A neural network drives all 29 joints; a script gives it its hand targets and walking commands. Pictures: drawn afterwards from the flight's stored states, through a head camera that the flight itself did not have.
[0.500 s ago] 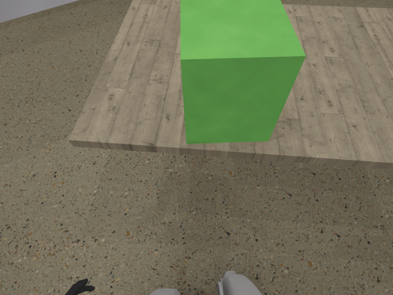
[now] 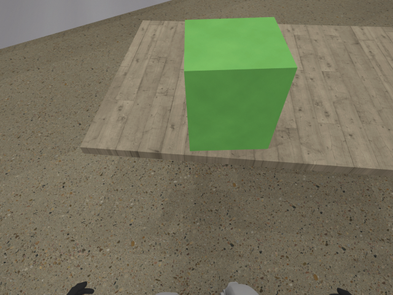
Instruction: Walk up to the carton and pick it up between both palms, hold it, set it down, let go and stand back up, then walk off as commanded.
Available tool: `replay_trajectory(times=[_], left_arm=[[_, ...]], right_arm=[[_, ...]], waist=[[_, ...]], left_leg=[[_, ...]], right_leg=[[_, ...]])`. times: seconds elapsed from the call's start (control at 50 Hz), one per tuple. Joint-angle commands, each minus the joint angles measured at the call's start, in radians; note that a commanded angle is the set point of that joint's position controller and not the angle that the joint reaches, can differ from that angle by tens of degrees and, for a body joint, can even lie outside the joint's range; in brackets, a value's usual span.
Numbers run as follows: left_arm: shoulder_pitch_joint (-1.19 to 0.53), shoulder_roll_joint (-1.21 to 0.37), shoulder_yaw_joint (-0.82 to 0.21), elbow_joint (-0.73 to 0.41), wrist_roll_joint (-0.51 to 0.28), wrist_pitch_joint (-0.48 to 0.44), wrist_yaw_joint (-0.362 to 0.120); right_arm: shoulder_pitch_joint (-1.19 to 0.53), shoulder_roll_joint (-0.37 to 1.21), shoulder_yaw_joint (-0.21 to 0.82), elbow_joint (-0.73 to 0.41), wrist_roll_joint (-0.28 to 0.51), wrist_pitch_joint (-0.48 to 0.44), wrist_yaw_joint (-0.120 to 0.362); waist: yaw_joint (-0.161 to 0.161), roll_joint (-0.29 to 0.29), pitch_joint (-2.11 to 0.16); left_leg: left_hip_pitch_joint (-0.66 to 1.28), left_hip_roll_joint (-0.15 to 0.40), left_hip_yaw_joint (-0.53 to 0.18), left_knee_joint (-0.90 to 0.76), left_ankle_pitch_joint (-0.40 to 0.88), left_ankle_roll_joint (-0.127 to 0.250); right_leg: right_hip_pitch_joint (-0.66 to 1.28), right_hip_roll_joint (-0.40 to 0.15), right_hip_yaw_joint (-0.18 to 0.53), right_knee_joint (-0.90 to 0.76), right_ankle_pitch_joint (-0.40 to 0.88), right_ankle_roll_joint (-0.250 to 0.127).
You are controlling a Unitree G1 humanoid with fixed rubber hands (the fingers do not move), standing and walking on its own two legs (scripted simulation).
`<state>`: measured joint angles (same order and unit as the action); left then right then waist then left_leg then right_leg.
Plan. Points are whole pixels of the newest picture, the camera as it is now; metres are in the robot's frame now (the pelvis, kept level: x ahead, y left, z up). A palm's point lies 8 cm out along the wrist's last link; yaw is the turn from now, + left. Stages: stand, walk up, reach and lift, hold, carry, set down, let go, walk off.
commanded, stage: walk off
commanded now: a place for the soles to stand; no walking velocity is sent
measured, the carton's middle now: (229, 88) +0.59 -0.03 +0.07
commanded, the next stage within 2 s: stand in 0.90 s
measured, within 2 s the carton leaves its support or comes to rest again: neither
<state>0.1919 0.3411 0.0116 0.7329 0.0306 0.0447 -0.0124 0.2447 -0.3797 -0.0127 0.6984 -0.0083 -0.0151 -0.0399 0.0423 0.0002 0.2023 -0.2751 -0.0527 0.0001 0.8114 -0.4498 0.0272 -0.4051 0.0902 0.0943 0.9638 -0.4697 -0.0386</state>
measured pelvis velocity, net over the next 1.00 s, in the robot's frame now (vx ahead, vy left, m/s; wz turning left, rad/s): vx -0.02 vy -0.03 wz -0.02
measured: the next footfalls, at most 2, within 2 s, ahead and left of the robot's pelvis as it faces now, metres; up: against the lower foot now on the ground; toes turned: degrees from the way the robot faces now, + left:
right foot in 0.22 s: +0.06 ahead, -0.11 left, +0.00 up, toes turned +6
left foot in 0.92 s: +0.04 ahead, +0.08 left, +0.00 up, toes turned -2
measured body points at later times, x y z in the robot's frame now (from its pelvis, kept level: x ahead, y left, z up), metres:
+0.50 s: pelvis +0.00 -0.07 +0.01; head +0.07 -0.11 +0.45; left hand +0.09 +0.23 -0.08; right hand +0.11 -0.36 -0.12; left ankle +0.00 +0.08 -0.65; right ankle +0.02 -0.11 -0.70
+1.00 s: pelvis -0.02 -0.03 +0.00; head +0.01 -0.04 +0.45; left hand +0.07 +0.27 -0.10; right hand +0.10 -0.32 -0.11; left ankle +0.00 +0.08 -0.70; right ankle +0.00 -0.12 -0.69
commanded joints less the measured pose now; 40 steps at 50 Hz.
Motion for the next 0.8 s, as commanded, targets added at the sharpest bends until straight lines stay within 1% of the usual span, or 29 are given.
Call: replay_trajectory(times=[0.0, 0.02, 0.04, 0.08, 0.12, 0.16, 0.18, 0.2, 0.22, 0.24, 0.26, 0.28, 0.3, 0.32, 0.34, 0.36, 0.4, 0.44, 0.48, 0.52, 0.64, 0.72, 0.78], left_arm=[[0.013, 0.287, 0.122, -0.067, -0.016, -0.017, 0.028], [0.030, 0.284, 0.122, -0.065, -0.018, -0.020, 0.023], [0.036, 0.280, 0.121, -0.070, -0.016, -0.024, 0.021], [0.032, 0.277, 0.118, -0.082, -0.016, -0.029, 0.022], [0.031, 0.270, 0.114, -0.082, -0.016, -0.037, 0.023], [0.041, 0.265, 0.115, -0.080, -0.014, -0.048, 0.022], [0.060, 0.265, 0.117, -0.075, -0.010, -0.056, 0.021], [0.098, 0.263, 0.121, -0.060, -0.005, -0.067, 0.022], [0.171, 0.267, 0.129, -0.028, -0.002, -0.077, 0.026], [0.216, 0.349, 0.149, -0.008, 0.006, -0.088, 0.027], [0.213, 0.371, 0.143, -0.001, -0.007, -0.087, 0.029], [0.195, 0.353, 0.132, -0.015, -0.006, -0.083, 0.034], [0.166, 0.343, 0.125, -0.017, -0.006, -0.085, 0.040], [0.153, 0.318, 0.119, -0.014, -0.008, -0.085, 0.042], [0.158, 0.298, 0.116, -0.010, -0.009, -0.085, 0.045], [0.171, 0.290, 0.117, -0.014, -0.007, -0.086, 0.046], [0.184, 0.286, 0.119, -0.021, -0.004, -0.084, 0.048], [0.176, 0.282, 0.121, -0.026, -0.003, -0.081, 0.049], [0.166, 0.279, 0.122, -0.029, -0.003, -0.079, 0.049], [0.162, 0.275, 0.120, -0.032, -0.003, -0.079, 0.049], [0.160, 0.269, 0.115, -0.032, -0.003, -0.080, 0.049], [0.136, 0.269, 0.109, -0.032, -0.002, -0.079, 0.047], [0.108, 0.264, 0.102, -0.033, -0.001, -0.078, 0.044]], right_arm=[[0.007, -0.293, -0.108, 0.001, -0.021, -0.043, -0.030], [0.013, -0.283, -0.104, -0.008, -0.021, -0.045, -0.028], [0.029, -0.280, -0.102, -0.014, -0.023, -0.044, -0.026], [0.052, -0.280, -0.099, -0.012, -0.023, -0.046, -0.025], [0.058, -0.281, -0.099, -0.008, -0.023, -0.045, -0.023], [0.054, -0.284, -0.101, -0.006, -0.023, -0.042, -0.021], [0.043, -0.281, -0.099, -0.006, -0.020, -0.040, -0.019], [0.013, -0.272, -0.094, -0.012, -0.016, -0.035, -0.014], [-0.006, -0.255, -0.089, -0.015, -0.011, -0.027, -0.008], [-0.028, -0.211, -0.080, -0.024, 0.002, -0.020, -0.005], [-0.035, -0.180, -0.074, -0.017, 0.013, -0.017, -0.017], [-0.026, -0.192, -0.079, -0.002, 0.008, -0.008, -0.021], [-0.013, -0.192, -0.080, 0.014, 0.009, -0.001, -0.020], [-0.007, -0.202, -0.083, 0.023, 0.007, 0.002, -0.020], [-0.005, -0.205, -0.086, 0.023, 0.001, 0.002, -0.016], [0.007, -0.206, -0.087, 0.022, -0.002, 0.003, -0.014], [0.009, -0.210, -0.088, 0.025, -0.004, 0.010, -0.015], [0.008, -0.216, -0.090, 0.032, -0.004, 0.016, -0.016], [0.012, -0.219, -0.092, 0.037, -0.003, 0.021, -0.016], [0.014, -0.220, -0.093, 0.038, -0.003, 0.023, -0.017], [0.006, -0.221, -0.096, 0.036, -0.005, 0.020, -0.019], [0.003, -0.223, -0.099, 0.035, -0.006, 0.015, -0.017], [0.004, -0.220, -0.099, 0.035, -0.005, 0.006, -0.015]], waist=[[-0.049, 0.049, -0.103], [-0.054, 0.082, -0.117], [-0.063, 0.101, -0.134], [-0.074, 0.119, -0.169], [-0.080, 0.143, -0.186], [-0.076, 0.177, -0.200], [-0.060, 0.183, -0.216], [-0.027, 0.169, -0.232], [0.020, 0.075, -0.258], [0.059, -0.180, -0.281], [0.034, -0.197, -0.253], [0.017, -0.081, -0.245], [0.002, -0.074, -0.240], [0.001, -0.075, -0.236], [0.007, -0.093, -0.230], [0.016, -0.111, -0.238], [0.027, -0.126, -0.245], [0.027, -0.127, -0.237], [0.025, -0.130, -0.231], [0.025, -0.136, -0.228], [0.032, -0.149, -0.241], [0.026, -0.142, -0.237], [0.015, -0.137, -0.232]], left_leg=[[0.089, 0.374, -0.484, -0.352, 0.515, 0.167], [0.121, 0.359, -0.457, -0.332, 0.517, 0.163], [0.162, 0.357, -0.451, -0.308, 0.562, 0.172], [0.229, 0.361, -0.444, -0.280, 0.627, 0.190], [0.267, 0.370, -0.437, -0.261, 0.669, 0.208], [0.267, 0.382, -0.421, -0.223, 0.737, 0.217], [0.240, 0.372, -0.390, -0.187, 0.750, 0.206], [0.155, 0.337, -0.319, -0.125, 0.753, 0.171], [-0.025, 0.253, -0.183, 0.007, 0.708, 0.098], [-0.237, 0.041, -0.069, 0.264, 0.309, 0.007], [-0.307, -0.042, -0.068, 0.330, -0.177, -0.001], [-0.315, -0.028, -0.153, 0.374, -0.187, 0.004], [-0.344, -0.020, -0.155, 0.385, -0.161, 0.011], [-0.363, 0.002, -0.152, 0.382, -0.128, 0.008], [-0.379, 0.016, -0.143, 0.376, -0.113, 0.003], [-0.380, 0.019, -0.144, 0.376, -0.100, -0.002], [-0.368, 0.023, -0.155, 0.371, -0.073, -0.011], [-0.356, 0.027, -0.162, 0.354, -0.049, -0.017], [-0.350, 0.030, -0.164, 0.342, -0.036, -0.020], [-0.349, 0.033, -0.164, 0.329, -0.033, -0.021], [-0.335, 0.042, -0.153, 0.281, -0.062, -0.018], [-0.299, 0.052, -0.145, 0.221, -0.100, -0.016], [-0.237, 0.069, -0.149, 0.124, -0.136, -0.006]], right_leg=[[-0.161, 0.008, 0.131, 0.198, -0.091, 0.023], [-0.171, 0.002, 0.125, 0.195, -0.091, 0.027], [-0.189, -0.001, 0.125, 0.193, -0.107, 0.029], [-0.209, -0.017, 0.122, 0.166, -0.126, 0.027], [-0.214, -0.045, 0.106, 0.075, -0.145, 0.020], [-0.181, -0.083, 0.080, -0.059, -0.165, 0.005], [-0.124, -0.103, 0.050, -0.163, -0.137, -0.005], [0.007, -0.103, 0.018, -0.310, -0.042, -0.013], [0.262, -0.108, 0.043, -0.506, 0.182, -0.014], [0.374, -0.271, 0.359, -0.556, 0.458, -0.078], [0.385, -0.366, 0.501, -0.532, 0.710, -0.121], [0.370, -0.352, 0.497, -0.494, 0.751, -0.112], [0.396, -0.340, 0.474, -0.470, 0.783, -0.094], [0.422, -0.315, 0.425, -0.440, 0.805, -0.077], [0.441, -0.291, 0.374, -0.419, 0.836, -0.067], [0.457, -0.280, 0.359, -0.413, 0.844, -0.061], [0.456, -0.274, 0.361, -0.439, 0.783, -0.046], [0.437, -0.275, 0.370, -0.472, 0.695, -0.037], [0.425, -0.279, 0.375, -0.491, 0.639, -0.033], [0.423, -0.283, 0.379, -0.495, 0.625, -0.035], [0.425, -0.289, 0.391, -0.467, 0.666, -0.056], [0.376, -0.299, 0.400, -0.455, 0.637, -0.084], [0.309, -0.305, 0.394, -0.444, 0.595, -0.103]])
